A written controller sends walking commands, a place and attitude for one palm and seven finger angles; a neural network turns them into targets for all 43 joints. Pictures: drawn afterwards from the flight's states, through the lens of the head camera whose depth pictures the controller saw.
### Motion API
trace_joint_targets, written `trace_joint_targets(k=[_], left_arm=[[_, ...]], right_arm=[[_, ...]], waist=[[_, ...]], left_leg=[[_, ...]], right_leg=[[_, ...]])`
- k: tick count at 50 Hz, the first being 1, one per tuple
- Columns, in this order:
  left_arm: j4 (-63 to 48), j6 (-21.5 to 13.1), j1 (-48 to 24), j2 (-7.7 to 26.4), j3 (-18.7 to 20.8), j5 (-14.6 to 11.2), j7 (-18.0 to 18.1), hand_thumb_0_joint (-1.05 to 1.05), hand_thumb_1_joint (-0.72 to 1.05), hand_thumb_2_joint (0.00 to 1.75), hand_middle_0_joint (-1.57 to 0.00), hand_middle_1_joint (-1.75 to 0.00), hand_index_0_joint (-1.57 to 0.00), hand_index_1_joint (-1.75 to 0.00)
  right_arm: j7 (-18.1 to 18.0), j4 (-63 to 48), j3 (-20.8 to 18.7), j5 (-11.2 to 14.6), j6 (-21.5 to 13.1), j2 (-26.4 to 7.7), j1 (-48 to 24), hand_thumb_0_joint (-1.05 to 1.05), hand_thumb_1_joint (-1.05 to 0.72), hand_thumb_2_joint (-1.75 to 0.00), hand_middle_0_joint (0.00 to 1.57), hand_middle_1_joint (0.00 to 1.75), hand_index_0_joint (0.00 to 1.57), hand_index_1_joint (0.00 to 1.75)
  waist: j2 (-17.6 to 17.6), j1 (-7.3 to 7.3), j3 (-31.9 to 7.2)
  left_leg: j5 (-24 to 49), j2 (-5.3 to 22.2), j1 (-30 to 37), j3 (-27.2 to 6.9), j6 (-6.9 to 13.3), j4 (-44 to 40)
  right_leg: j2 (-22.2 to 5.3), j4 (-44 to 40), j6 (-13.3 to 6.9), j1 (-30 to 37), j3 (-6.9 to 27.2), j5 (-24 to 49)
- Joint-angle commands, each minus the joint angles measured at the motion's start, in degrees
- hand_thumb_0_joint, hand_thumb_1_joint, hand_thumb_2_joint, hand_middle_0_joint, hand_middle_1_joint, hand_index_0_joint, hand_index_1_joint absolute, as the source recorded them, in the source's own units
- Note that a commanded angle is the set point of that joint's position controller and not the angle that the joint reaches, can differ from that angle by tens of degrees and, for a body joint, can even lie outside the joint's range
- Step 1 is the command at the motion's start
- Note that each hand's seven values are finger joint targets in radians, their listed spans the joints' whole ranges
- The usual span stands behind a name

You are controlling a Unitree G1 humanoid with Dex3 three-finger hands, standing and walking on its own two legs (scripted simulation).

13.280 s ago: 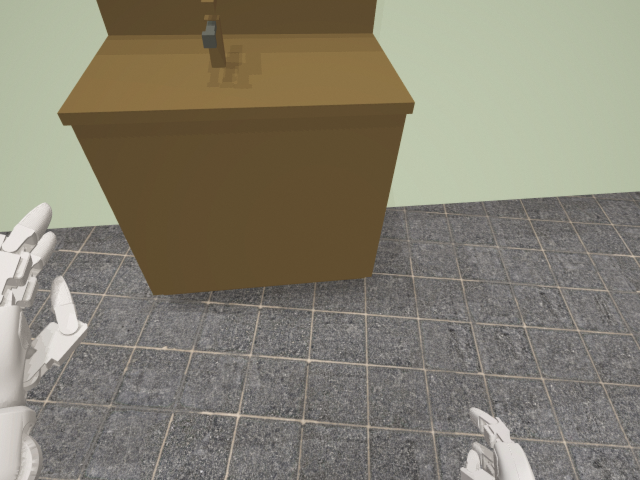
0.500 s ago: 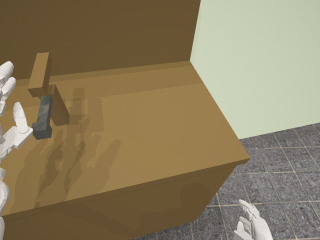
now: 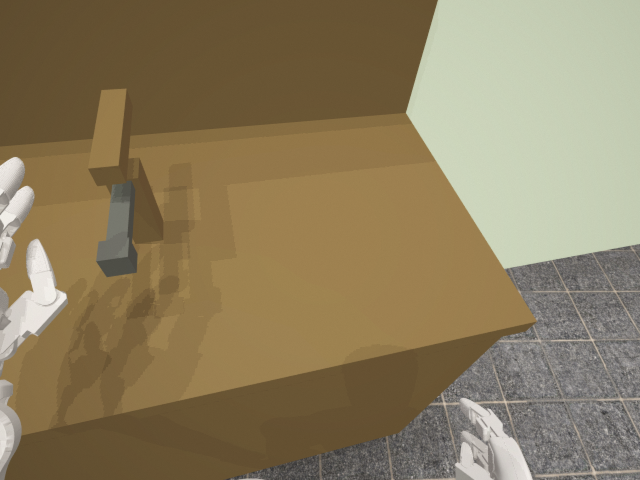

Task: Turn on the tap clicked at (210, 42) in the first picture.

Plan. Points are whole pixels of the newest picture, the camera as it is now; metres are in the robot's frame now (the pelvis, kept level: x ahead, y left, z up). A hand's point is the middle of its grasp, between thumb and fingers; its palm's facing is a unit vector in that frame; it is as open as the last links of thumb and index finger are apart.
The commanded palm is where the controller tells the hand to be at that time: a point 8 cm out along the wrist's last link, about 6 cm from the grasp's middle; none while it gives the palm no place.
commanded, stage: come to a stop and stand still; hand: left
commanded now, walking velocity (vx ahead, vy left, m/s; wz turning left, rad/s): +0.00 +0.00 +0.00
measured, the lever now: (117, 257) +0.29 +0.24 +0.14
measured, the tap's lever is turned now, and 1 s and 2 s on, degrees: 0 0 0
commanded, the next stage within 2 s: look again from close up in 0.24 s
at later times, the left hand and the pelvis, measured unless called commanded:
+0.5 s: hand (46, 317) +0.20 +0.26 +0.17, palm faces +0.39 -0.86 -0.33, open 7.4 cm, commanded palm +0.14 +0.29 +0.18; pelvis -0.01 +0.01 +0.00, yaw +1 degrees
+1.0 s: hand (89, 320) +0.21 +0.22 +0.17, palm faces +0.37 -0.87 -0.32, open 7.4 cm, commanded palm +0.15 +0.26 +0.18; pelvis -0.02 -0.02 +0.00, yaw -2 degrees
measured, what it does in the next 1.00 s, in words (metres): stands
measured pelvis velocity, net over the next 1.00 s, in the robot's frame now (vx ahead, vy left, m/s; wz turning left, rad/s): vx -0.02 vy -0.02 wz -0.03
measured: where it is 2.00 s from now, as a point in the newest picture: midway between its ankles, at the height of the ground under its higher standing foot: outside the picture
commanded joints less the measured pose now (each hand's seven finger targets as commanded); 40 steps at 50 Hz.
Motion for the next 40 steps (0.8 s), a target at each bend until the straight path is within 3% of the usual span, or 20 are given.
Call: trace_joint_targets(k=[1, 2, 6, 7, 10, 11, 12, 16, 17, 20, 21, 22, 26, 27, 30, 33, 35, 36, 37, 40], left_arm=[[-11.9, -2.9, -3.5, 11.1, 6.7, 0.1, 0.8, 0.0, 0.9, 0.9, -0.2, -0.3, -0.2, -0.3], [-11.5, -3.1, -3.0, 9.2, 5.5, 0.1, 0.7, 0.0, 0.9, 0.9, -0.2, -0.3, -0.2, -0.3], [-12.4, -2.4, -2.8, 10.5, 7.1, -0.3, 0.5, 0.0, 0.9, 0.9, -0.2, -0.3, -0.2, -0.3], [-12.2, -2.6, -1.9, 8.9, 5.8, -0.4, 0.4, 0.0, 0.9, 0.9, -0.2, -0.3, -0.2, -0.3], [-13.7, -2.2, -2.0, 9.5, 5.9, -0.6, 0.2, 0.0, 0.9, 0.9, -0.2, -0.3, -0.2, -0.3], [-14.6, -1.9, -2.3, 10.0, 6.4, -0.5, 0.5, 0.0, 0.9, 0.9, -0.2, -0.3, -0.2, -0.3], [-14.6, -2.2, -2.6, 8.0, 4.6, -0.3, 0.3, 0.0, 0.9, 0.9, -0.2, -0.3, -0.2, -0.3], [-15.1, -1.5, -3.0, 10.3, 6.4, -0.1, 0.8, 0.0, 0.9, 0.9, -0.2, -0.3, -0.2, -0.3], [-14.4, -1.6, -2.5, 8.5, 5.0, -0.2, 0.7, 0.0, 0.9, 0.9, -0.2, -0.3, -0.2, -0.3], [-14.8, -1.4, -2.3, 8.5, 4.8, -0.2, 0.4, 0.0, 0.9, 0.9, -0.2, -0.3, -0.2, -0.3], [-15.4, -1.2, -2.3, 9.9, 6.1, -0.1, 0.8, 0.0, 0.9, 0.9, -0.2, -0.3, -0.2, -0.3], [-14.7, -1.3, -1.2, 8.0, 4.5, -0.1, 0.7, 0.0, 0.9, 0.9, -0.2, -0.3, -0.2, -0.3], [-14.6, -0.8, -0.4, 9.8, 6.2, 0.0, 0.9, 0.0, 0.9, 0.9, -0.2, -0.3, -0.2, -0.3], [-14.0, -0.9, 0.2, 8.0, 4.8, -0.1, 0.8, 0.0, 0.9, 0.9, -0.2, -0.3, -0.2, -0.3], [-12.2, -0.3, 1.2, 8.4, 5.2, -0.4, 0.6, 0.0, 0.9, 0.9, -0.2, -0.3, -0.2, -0.3], [-13.4, -0.1, -0.4, 7.9, 4.4, -0.1, 0.6, 0.0, 0.9, 0.9, -0.2, -0.3, -0.2, -0.3], [-13.2, 0.1, -0.1, 7.9, 4.5, 0.0, 0.5, 0.0, 0.9, 0.9, -0.2, -0.3, -0.2, -0.3], [-13.9, 0.5, -0.6, 9.3, 5.6, 0.2, 1.0, 0.0, 0.9, 0.9, -0.2, -0.3, -0.2, -0.3], [-13.5, 0.4, -0.6, 7.6, 4.2, 0.1, 0.8, 0.0, 0.9, 0.9, -0.2, -0.3, -0.2, -0.3], [-14.2, 0.6, -2.5, 7.6, 4.3, 0.1, 0.5, 0.0, 0.9, 0.9, -0.2, -0.3, -0.2, -0.3]], right_arm=[[-0.9, -9.4, -4.0, 0.5, -2.7, -8.4, -5.0, 0.0, -0.9, -0.9, 0.2, 0.3, 0.2, 0.3], [-0.9, -9.0, -3.8, 0.0, -2.1, -8.0, -3.9, 0.0, -0.9, -0.9, 0.2, 0.3, 0.2, 0.3], [-1.1, -10.6, -4.0, 0.7, -1.5, -8.0, -5.4, 0.0, -0.9, -0.9, 0.2, 0.3, 0.2, 0.3], [-1.1, -10.4, -3.7, 0.2, -1.1, -7.6, -4.7, 0.0, -0.9, -0.9, 0.2, 0.3, 0.2, 0.3], [-1.2, -11.2, -4.0, 0.6, -1.1, -7.7, -4.8, 0.0, -0.9, -0.9, 0.2, 0.3, 0.2, 0.3], [-1.3, -11.5, -4.0, 0.9, -1.1, -8.0, -5.9, 0.0, -0.9, -0.9, 0.2, 0.3, 0.2, 0.3], [-1.4, -11.2, -3.7, 0.4, -0.8, -7.8, -5.4, 0.0, -0.9, -0.9, 0.2, 0.3, 0.2, 0.3], [-1.8, -11.9, -3.9, 1.0, -0.8, -8.0, -6.2, 0.0, -0.9, -0.9, 0.2, 0.3, 0.2, 0.3], [-1.9, -11.6, -3.7, 0.6, -0.5, -7.7, -5.5, 0.0, -0.9, -0.9, 0.2, 0.3, 0.2, 0.3], [-2.1, -12.0, -4.1, 1.1, -0.6, -7.9, -5.1, 0.0, -0.9, -0.9, 0.2, 0.3, 0.2, 0.3], [-2.2, -12.2, -4.0, 1.3, -0.6, -8.2, -6.3, 0.0, -0.9, -0.9, 0.2, 0.3, 0.2, 0.3], [-2.2, -11.9, -3.7, 0.9, -0.4, -7.9, -5.8, 0.0, -0.9, -0.9, 0.2, 0.3, 0.2, 0.3], [-2.6, -12.3, -3.9, 1.4, -0.4, -8.2, -6.4, 0.0, -0.9, -0.9, 0.2, 0.3, 0.2, 0.3], [-2.6, -12.2, -3.6, 1.0, -0.1, -7.9, -5.7, 0.0, -0.9, -0.9, 0.2, 0.3, 0.2, 0.3], [-2.8, -12.4, -3.8, 1.3, -0.2, -8.0, -5.5, 0.0, -0.9, -0.9, 0.2, 0.3, 0.2, 0.3], [-3.1, -12.4, -3.8, 1.3, 0.0, -8.3, -5.7, 0.0, -0.9, -0.9, 0.2, 0.3, 0.2, 0.3], [-3.2, -12.5, -3.6, 1.2, -0.1, -8.1, -5.5, 0.0, -0.9, -0.9, 0.2, 0.3, 0.2, 0.3], [-3.4, -12.5, -3.5, 1.3, 0.0, -8.2, -6.6, 0.0, -0.9, -0.9, 0.2, 0.3, 0.2, 0.3], [-3.6, -12.3, -3.3, 1.0, 0.1, -7.9, -6.1, 0.0, -0.9, -0.9, 0.2, 0.3, 0.2, 0.3], [-3.6, -12.7, -3.6, 1.1, 0.0, -7.8, -5.8, 0.0, -0.9, -0.9, 0.2, 0.3, 0.2, 0.3]], waist=[[8.0, -1.07, -10.7], [7.1, -0.95, -10.0], [6.9, -1.15, -11.0], [6.2, -1.05, -10.9], [6.3, -1.37, -11.5], [7.7, -1.32, -12.0], [8.1, -1.27, -10.9], [8.2, -1.32, -11.0], [6.8, -1.29, -10.5], [7.1, -1.62, -10.4], [7.6, -1.46, -10.8], [7.4, -1.44, -10.1], [7.7, -1.5, -9.3], [6.6, -1.58, -8.9], [4.1, -1.82, -8.2], [6.3, -2.04, -8.1], [5.6, -1.94, -8.3], [5.9, -1.73, -8.5], [5.1, -1.87, -8.2], [5.8, -1.93, -8.0]], left_leg=[[3.2, 8.2, 8.0, -10.9, -2.7, -8.4], [2.7, 8.6, 6.6, -10.8, -2.7, -8.8], [2.8, 7.8, 7.4, -10.2, -3.3, -8.3], [2.7, 8.0, 6.5, -10.0, -3.0, -8.4], [5.3, 7.7, 7.2, -9.9, -3.3, -7.3], [5.7, 7.7, 8.9, -9.9, -3.8, -7.9], [3.5, 8.2, 7.3, -10.3, -3.6, -8.9], [0.7, 8.0, 7.7, -10.6, -3.8, -9.3], [-0.1, 8.1, 6.6, -10.6, -3.5, -9.6], [0.1, 7.7, 6.1, -10.0, -3.2, -8.5], [-0.1, 7.5, 7.3, -10.4, -3.6, -9.0], [-1.5, 7.7, 6.2, -10.3, -3.2, -9.4], [-4.4, 7.5, 5.8, -10.6, -3.1, -9.8], [-5.3, 7.5, 4.9, -10.4, -2.7, -9.8], [-5.8, 7.0, 5.0, -9.5, -2.2, -8.2], [-6.7, 7.1, 5.2, -9.5, -2.0, -8.5], [-6.5, 6.9, 5.3, -9.4, -1.9, -8.2], [-6.7, 7.0, 6.2, -9.6, -2.1, -8.7], [-6.9, 7.5, 6.0, -9.3, -1.9, -8.9], [-6.8, 9.4, 6.1, -9.9, -2.2, -9.9]], right_leg=[[-3.0, -2.0, -2.1, -0.7, 4.0, 2.5], [-2.8, -2.5, -2.0, -0.3, 2.9, 2.5], [-3.2, -3.5, -2.3, 0.7, 3.8, 3.4], [-3.2, -4.2, -2.2, 1.3, 3.1, 4.1], [-3.7, -4.4, -2.3, 2.1, 3.5, 5.5], [-3.5, -3.8, -2.2, 1.5, 3.6, 4.9], [-3.1, -4.0, -2.1, 1.4, 2.9, 3.6], [-3.4, -4.5, -2.2, 1.6, 3.5, 2.5], [-3.3, -5.1, -2.1, 2.0, 3.0, 2.7], [-3.9, -5.9, -2.3, 2.9, 3.4, 3.4], [-3.7, -5.7, -2.2, 2.2, 3.5, 2.6], [-3.5, -6.1, -2.2, 2.5, 3.1, 2.4], [-3.7, -7.0, -2.2, 1.7, 3.6, 0.3], [-3.6, -7.5, -2.2, 2.1, 3.4, 0.5], [-4.3, -9.4, -2.3, 1.2, 4.5, -0.2], [-4.1, -9.4, -2.4, 0.8, 4.6, -1.1], [-4.1, -9.7, -2.5, 1.1, 4.8, -1.2], [-4.0, -9.5, -2.4, 0.7, 4.7, -2.0], [-3.3, -9.6, -2.3, 0.5, 4.5, -1.4], [-2.2, -7.9, -1.9, 0.2, 5.0, -0.4]])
